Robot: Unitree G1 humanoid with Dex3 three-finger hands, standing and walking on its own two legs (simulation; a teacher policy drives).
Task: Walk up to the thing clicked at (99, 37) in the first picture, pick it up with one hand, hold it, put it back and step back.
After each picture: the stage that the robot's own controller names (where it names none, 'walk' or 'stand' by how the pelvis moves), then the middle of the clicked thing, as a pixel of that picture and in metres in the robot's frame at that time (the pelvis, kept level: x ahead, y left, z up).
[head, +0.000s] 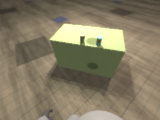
stand; (99, 40) +0.94 -0.05 -0.10
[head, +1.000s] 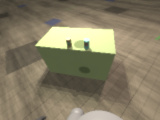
walk; (86, 43) +0.82 +0.14 -0.07
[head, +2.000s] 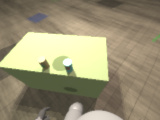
stand; (68, 65) +0.42 +0.23 -0.07
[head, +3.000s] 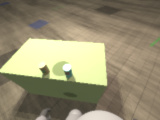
stand; (68, 71) +0.41 +0.22 -0.09
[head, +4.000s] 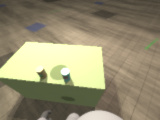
stand; (66, 75) +0.39 +0.23 -0.10
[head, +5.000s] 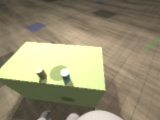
stand; (65, 75) +0.38 +0.23 -0.10
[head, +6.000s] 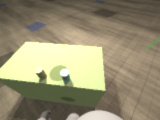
stand; (65, 76) +0.37 +0.23 -0.10
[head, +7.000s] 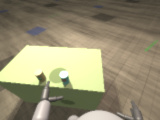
rise first; (64, 78) +0.37 +0.25 -0.09
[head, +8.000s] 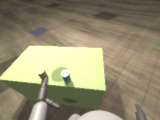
go down; (66, 76) +0.38 +0.25 -0.09
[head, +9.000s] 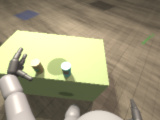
go down; (66, 69) +0.39 +0.21 -0.04
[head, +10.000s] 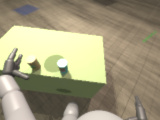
approach; (63, 67) +0.39 +0.22 -0.04
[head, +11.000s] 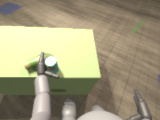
close in; (52, 65) +0.39 +0.25 +0.00
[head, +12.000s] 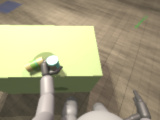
lift; (54, 65) +0.39 +0.24 +0.01
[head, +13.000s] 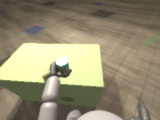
lift; (63, 67) +0.32 +0.19 +0.13
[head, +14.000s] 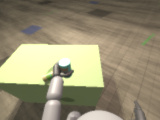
hold; (66, 68) +0.33 +0.18 +0.10
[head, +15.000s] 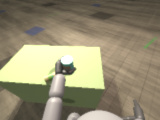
hold; (68, 65) +0.34 +0.17 +0.12
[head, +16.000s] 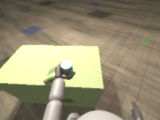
hold; (67, 70) +0.33 +0.17 +0.08
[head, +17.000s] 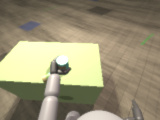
crouch; (63, 65) +0.35 +0.20 +0.10
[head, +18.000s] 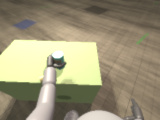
lower; (59, 60) +0.40 +0.23 +0.08
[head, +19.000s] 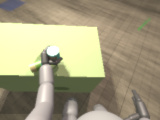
lower; (54, 55) +0.42 +0.24 +0.05
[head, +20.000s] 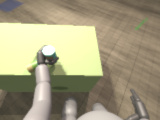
lower; (51, 55) +0.43 +0.26 +0.06
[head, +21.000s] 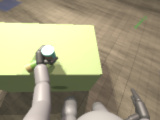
lower; (50, 55) +0.43 +0.26 +0.06
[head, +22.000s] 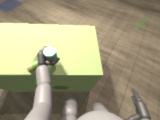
lower; (51, 56) +0.42 +0.25 +0.06
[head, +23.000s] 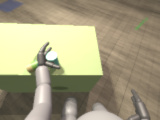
withdraw; (53, 60) +0.42 +0.25 +0.01
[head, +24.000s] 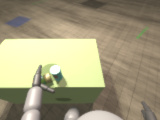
sink last; (57, 73) +0.36 +0.25 -0.03
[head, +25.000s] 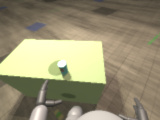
stand; (63, 67) +0.42 +0.27 -0.03
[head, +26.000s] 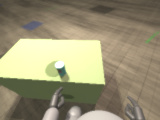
stand; (61, 68) +0.41 +0.27 -0.03
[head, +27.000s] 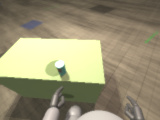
stand; (61, 68) +0.41 +0.27 -0.03
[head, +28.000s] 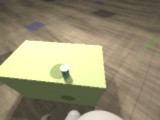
stand; (65, 71) +0.41 +0.24 -0.08
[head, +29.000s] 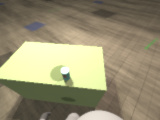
stand; (65, 73) +0.39 +0.23 -0.10
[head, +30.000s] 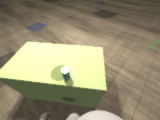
stand; (66, 73) +0.40 +0.23 -0.10
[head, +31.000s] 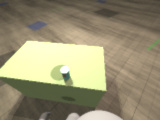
walk; (65, 73) +0.40 +0.24 -0.10
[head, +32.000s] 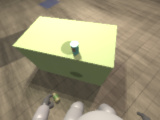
walk; (75, 48) +0.57 +0.19 -0.07
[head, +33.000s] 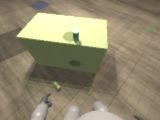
walk; (76, 35) +0.80 +0.19 -0.08
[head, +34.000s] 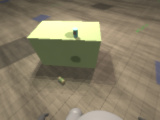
stand; (75, 32) +1.02 +0.29 -0.08
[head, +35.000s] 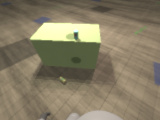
stand; (76, 34) +1.05 +0.27 -0.10
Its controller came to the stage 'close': yes
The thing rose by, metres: 0.23
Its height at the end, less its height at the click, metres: +0.00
